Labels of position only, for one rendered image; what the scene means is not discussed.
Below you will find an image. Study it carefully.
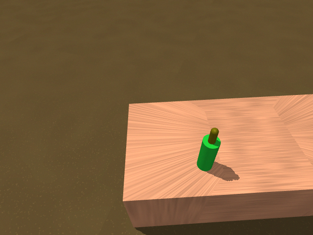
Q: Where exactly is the bottle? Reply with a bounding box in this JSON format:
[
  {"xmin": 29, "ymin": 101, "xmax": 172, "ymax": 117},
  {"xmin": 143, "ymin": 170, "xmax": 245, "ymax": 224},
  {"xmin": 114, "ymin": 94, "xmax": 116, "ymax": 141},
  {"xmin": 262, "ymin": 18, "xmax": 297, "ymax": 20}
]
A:
[{"xmin": 197, "ymin": 128, "xmax": 221, "ymax": 171}]

